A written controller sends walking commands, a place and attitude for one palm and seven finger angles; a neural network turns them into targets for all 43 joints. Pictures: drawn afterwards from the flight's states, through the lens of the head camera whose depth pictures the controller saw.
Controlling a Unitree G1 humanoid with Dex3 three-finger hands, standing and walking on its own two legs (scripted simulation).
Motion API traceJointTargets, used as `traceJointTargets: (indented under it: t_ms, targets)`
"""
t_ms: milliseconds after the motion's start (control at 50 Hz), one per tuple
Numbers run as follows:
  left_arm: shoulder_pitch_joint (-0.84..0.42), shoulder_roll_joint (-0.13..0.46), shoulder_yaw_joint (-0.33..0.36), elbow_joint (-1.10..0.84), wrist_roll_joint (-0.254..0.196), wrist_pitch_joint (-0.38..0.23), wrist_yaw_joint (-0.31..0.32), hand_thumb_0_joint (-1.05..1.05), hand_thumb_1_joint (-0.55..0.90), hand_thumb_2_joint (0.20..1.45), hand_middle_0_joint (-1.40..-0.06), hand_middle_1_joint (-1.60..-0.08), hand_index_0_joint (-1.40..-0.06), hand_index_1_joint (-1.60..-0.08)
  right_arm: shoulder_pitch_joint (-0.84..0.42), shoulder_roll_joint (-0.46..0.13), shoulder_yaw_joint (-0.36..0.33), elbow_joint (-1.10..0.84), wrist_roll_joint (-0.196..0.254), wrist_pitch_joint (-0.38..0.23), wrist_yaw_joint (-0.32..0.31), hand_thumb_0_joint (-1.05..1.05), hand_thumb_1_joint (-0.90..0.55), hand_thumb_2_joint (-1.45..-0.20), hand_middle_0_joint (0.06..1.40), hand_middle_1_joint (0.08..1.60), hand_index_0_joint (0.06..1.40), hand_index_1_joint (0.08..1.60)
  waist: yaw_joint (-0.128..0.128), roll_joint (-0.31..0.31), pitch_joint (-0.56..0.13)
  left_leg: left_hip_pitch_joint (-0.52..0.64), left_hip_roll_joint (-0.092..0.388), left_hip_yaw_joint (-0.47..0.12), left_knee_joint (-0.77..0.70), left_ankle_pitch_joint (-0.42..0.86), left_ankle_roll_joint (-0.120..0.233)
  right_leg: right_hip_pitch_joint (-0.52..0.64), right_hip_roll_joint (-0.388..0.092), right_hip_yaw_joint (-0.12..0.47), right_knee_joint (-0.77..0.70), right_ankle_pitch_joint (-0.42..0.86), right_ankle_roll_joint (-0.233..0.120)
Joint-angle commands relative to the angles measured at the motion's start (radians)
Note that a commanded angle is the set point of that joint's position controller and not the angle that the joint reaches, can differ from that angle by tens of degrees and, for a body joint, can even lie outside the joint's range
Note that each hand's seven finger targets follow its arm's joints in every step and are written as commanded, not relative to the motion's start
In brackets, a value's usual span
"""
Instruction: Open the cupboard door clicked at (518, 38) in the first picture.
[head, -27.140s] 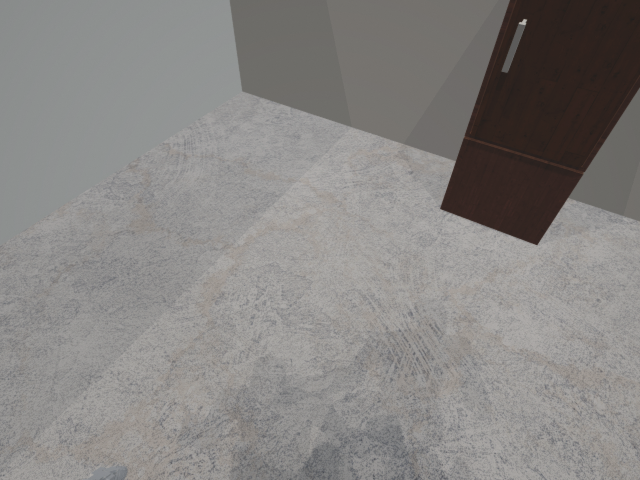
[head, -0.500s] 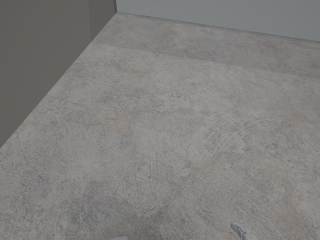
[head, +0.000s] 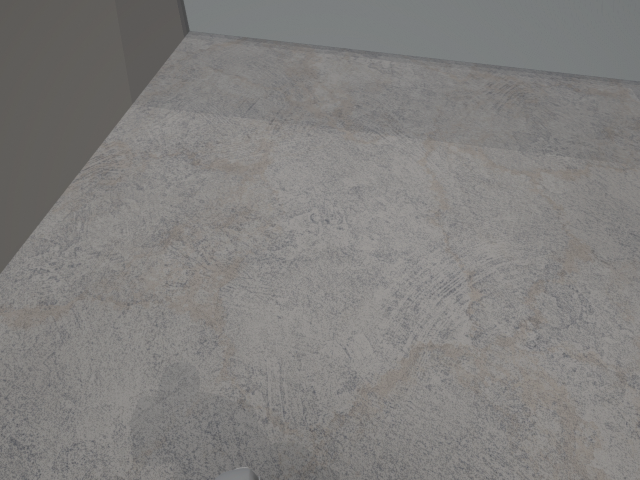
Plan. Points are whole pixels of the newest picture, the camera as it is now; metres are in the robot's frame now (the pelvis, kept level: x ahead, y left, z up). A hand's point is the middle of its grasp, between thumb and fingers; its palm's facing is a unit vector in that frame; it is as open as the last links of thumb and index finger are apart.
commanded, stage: turn to face it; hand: left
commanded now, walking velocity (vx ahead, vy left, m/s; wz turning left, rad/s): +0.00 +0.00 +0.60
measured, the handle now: out of the picture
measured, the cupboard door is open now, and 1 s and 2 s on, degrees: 41 41 41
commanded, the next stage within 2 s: none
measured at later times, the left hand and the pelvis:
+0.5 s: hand out of the picture +0.14 +0.18 -0.15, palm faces +0.31 -0.91 -0.29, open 7.4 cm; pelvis +0.09 -0.05 -0.01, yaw +18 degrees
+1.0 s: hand out of the picture +0.07 +0.16 -0.16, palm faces +0.61 -0.74 -0.29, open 7.4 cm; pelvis +0.14 -0.08 -0.01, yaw +38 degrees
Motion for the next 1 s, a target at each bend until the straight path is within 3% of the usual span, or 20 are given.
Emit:
traceJointTargets:
  t_ms: [0,20,60,100,180,300,340,360,380,400,480,580,660,680,700,720,840,940,960,980]
  targets:
    - [0.052,0.132,0.027,-0.027,-0.008,0.004,0.011,0.0,0.9,0.9,-0.2,-0.3,-0.2,-0.3,0.07,-0.037,0.001,-0.031,-0.002,-0.007,0.006,0.0,-0.9,-0.9,0.2,0.3,0.2,0.3,0.017,-0.05,-0.067,0.137,-0.014,0.027,-0.268,0.206,0.003,0.062,-0.242,0.042,-0.027,0.401,-0.055]
    - [0.063,0.123,0.027,-0.034,-0.011,0.013,0.011,0.0,0.9,0.9,-0.2,-0.3,-0.2,-0.3,0.099,-0.074,-0.007,-0.03,-0.004,-0.01,0.008,0.0,-0.9,-0.9,0.2,0.3,0.2,0.3,0.009,0.035,-0.098,0.237,-0.001,-0.008,-0.322,0.374,0.02,0.016,-0.213,0.017,0.066,0.316,-0.015]
    - [0.079,0.067,0.014,-0.074,-0.021,0.033,0.017,0.0,0.9,0.9,-0.2,-0.3,-0.2,-0.3,0.166,-0.221,-0.041,-0.045,-0.015,-0.007,-0.011,0.0,-0.9,-0.9,0.2,0.3,0.2,0.3,-0.023,0.367,-0.135,0.329,0.315,-0.455,-0.433,0.786,0.228,-0.196,-0.029,0.018,0.415,-0.404,0.082]
    - [-0.016,0.079,0.02,-0.107,-0.006,0.048,0.014,0.0,0.9,0.9,-0.2,-0.3,-0.2,-0.3,0.144,-0.224,-0.041,-0.054,-0.021,-0.001,-0.033,0.0,-0.9,-0.9,0.2,0.3,0.2,0.3,-0.023,0.279,-0.121,0.331,0.305,-0.531,-0.453,0.7,0.266,-0.33,-0.023,0.149,0.641,-0.386,0.083]
    - [-0.043,0.075,0.022,-0.117,-0.011,0.053,0.004,0.0,0.9,0.9,-0.2,-0.3,-0.2,-0.3,0.066,-0.211,-0.04,-0.092,-0.014,-0.011,-0.038,0.0,-0.9,-0.9,0.2,0.3,0.2,0.3,0.012,0.158,-0.159,0.343,0.204,-0.34,-0.407,0.807,0.217,-0.312,-0.03,0.178,0.587,-0.232,0.104]
    - [-0.019,0.084,0.027,-0.147,-0.01,0.065,0.004,0.0,0.9,0.9,-0.2,-0.3,-0.2,-0.3,-0.033,-0.244,-0.068,-0.147,-0.014,0.018,-0.023,0.0,-0.9,-0.9,0.2,0.3,0.2,0.3,0.025,0.202,-0.125,0.199,0.139,-0.361,-0.433,0.49,0.188,-0.119,0.022,0.131,0.269,-0.173,0.095]
    - [0.073,0.113,0.036,-0.136,-0.008,0.057,0.006,0.0,0.9,0.9,-0.2,-0.3,-0.2,-0.3,-0.105,-0.248,-0.076,-0.178,-0.005,0.029,-0.016,0.0,-0.9,-0.9,0.2,0.3,0.2,0.3,0.075,0.155,-0.108,0.061,0.081,-0.337,-0.385,0.3,0.136,0.058,0.029,0.113,0.048,-0.007,0.088]
    - [0.11,0.17,0.049,-0.137,0.001,0.049,0.013,0.0,0.9,0.9,-0.2,-0.3,-0.2,-0.3,-0.122,-0.206,-0.073,-0.198,0.003,0.034,-0.009,0.0,-0.9,-0.9,0.2,0.3,0.2,0.3,0.094,0.025,-0.103,-0.072,0.002,-0.279,-0.283,0.105,0.08,0.17,-0.094,0.234,-0.121,-0.037,0.056]
    - [0.122,0.27,0.068,-0.147,0.016,0.044,0.02,0.0,0.9,0.9,-0.2,-0.3,-0.2,-0.3,-0.132,-0.137,-0.063,-0.229,0.006,0.035,0.0,0.0,-0.9,-0.9,0.2,0.3,0.2,0.3,0.105,-0.27,-0.077,-0.2,-0.14,-0.09,-0.041,-0.172,-0.001,0.178,-0.372,0.512,-0.239,-0.045,-0.05]
    - [0.095,0.292,0.058,-0.167,0.011,0.049,0.018,0.0,0.9,0.9,-0.2,-0.3,-0.2,-0.3,-0.149,-0.163,-0.067,-0.243,-0.001,0.037,0.009,0.0,-0.9,-0.9,0.2,0.3,0.2,0.3,0.107,-0.258,-0.064,-0.162,-0.105,-0.107,0.205,-0.271,0.009,0.046,-0.469,0.525,-0.252,-0.009,-0.131]
    - [-0.007,0.174,0.031,-0.196,0.008,0.038,0.022,0.0,0.9,0.9,-0.2,-0.3,-0.2,-0.3,-0.148,-0.134,-0.058,-0.211,0.0,0.056,0.022,0.0,-0.9,-0.9,0.2,0.3,0.2,0.3,0.03,-0.201,-0.018,-0.147,-0.036,-0.082,0.334,-0.116,-0.02,0.021,-0.299,0.206,-0.129,0.382,-0.088]
    - [0.113,0.238,0.043,-0.158,0.012,0.029,0.02,0.0,0.9,0.9,-0.2,-0.3,-0.2,-0.3,-0.221,-0.105,-0.031,-0.241,0.008,0.044,0.033,0.0,-0.9,-0.9,0.2,0.3,0.2,0.3,0.087,-0.172,-0.091,-0.046,-0.081,0.018,-0.037,-0.103,-0.017,0.211,-0.306,0.132,-0.005,0.733,-0.077]
    - [0.085,0.256,0.051,-0.167,-0.001,0.032,0.013,0.0,0.9,0.9,-0.2,-0.3,-0.2,-0.3,-0.136,-0.16,-0.038,-0.235,0.004,0.036,0.027,0.0,-0.9,-0.9,0.2,0.3,0.2,0.3,0.026,-0.148,-0.138,0.189,-0.101,0.038,-0.312,0.104,0.016,0.134,-0.294,0.053,0.151,0.694,-0.012]
    - [0.068,0.241,0.049,-0.181,-0.007,0.036,0.009,0.0,0.9,0.9,-0.2,-0.3,-0.2,-0.3,-0.064,-0.218,-0.054,-0.218,-0.002,0.03,0.024,0.0,-0.9,-0.9,0.2,0.3,0.2,0.3,-0.017,-0.029,-0.182,0.383,-0.022,-0.039,-0.376,0.327,0.053,-0.019,-0.268,0.016,0.295,0.52,0.038]
    - [0.056,0.17,0.032,-0.223,-0.013,0.042,0.001,0.0,0.9,0.9,-0.2,-0.3,-0.2,-0.3,0.015,-0.343,-0.085,-0.211,-0.011,0.023,0.018,0.0,-0.9,-0.9,0.2,0.3,0.2,0.3,-0.058,0.292,-0.222,0.558,0.279,-0.438,-0.395,0.737,0.214,-0.316,-0.112,-0.013,0.544,-0.182,0.121]
    - [0.002,0.173,0.023,-0.258,-0.001,0.055,0.009,0.0,0.9,0.9,-0.2,-0.3,-0.2,-0.3,0.066,-0.387,-0.09,-0.192,-0.003,0.033,0.013,0.0,-0.9,-0.9,0.2,0.3,0.2,0.3,-0.072,0.263,-0.218,0.516,0.374,-0.504,-0.404,0.806,0.314,-0.383,-0.078,0.109,0.672,-0.432,0.114]
    - [0.009,0.152,0.031,-0.209,-0.003,0.077,-0.004,0.0,0.9,0.9,-0.2,-0.3,-0.2,-0.3,-0.133,-0.296,-0.068,-0.238,-0.009,0.022,-0.014,0.0,-0.9,-0.9,0.2,0.3,0.2,0.3,0.028,0.203,-0.105,0.27,0.141,-0.307,-0.423,0.516,0.196,-0.283,-0.045,0.158,0.555,-0.209,0.114]
    - [0.095,0.156,0.034,-0.199,-0.004,0.066,-0.005,0.0,0.9,0.9,-0.2,-0.3,-0.2,-0.3,-0.197,-0.303,-0.081,-0.251,-0.007,0.041,-0.004,0.0,-0.9,-0.9,0.2,0.3,0.2,0.3,0.069,0.188,-0.088,0.083,0.082,-0.344,-0.382,0.275,0.152,-0.009,0.03,0.101,0.181,-0.084,0.098]
    - [0.139,0.171,0.042,-0.193,-0.002,0.058,-0.002,0.0,0.9,0.9,-0.2,-0.3,-0.2,-0.3,-0.214,-0.281,-0.08,-0.262,-0.001,0.043,-0.002,0.0,-0.9,-0.9,0.2,0.3,0.2,0.3,0.094,0.139,-0.091,0.016,0.039,-0.323,-0.323,0.186,0.118,0.083,0.006,0.116,0.031,-0.016,0.091]
    - [0.168,0.25,0.057,-0.195,0.012,0.048,0.009,0.0,0.9,0.9,-0.2,-0.3,-0.2,-0.3,-0.211,-0.216,-0.072,-0.282,0.008,0.047,0.004,0.0,-0.9,-0.9,0.2,0.3,0.2,0.3,0.11,-0.082,-0.076,-0.14,-0.075,-0.221,-0.132,-0.02,0.051,0.163,-0.194,0.347,-0.153,-0.086,0.031]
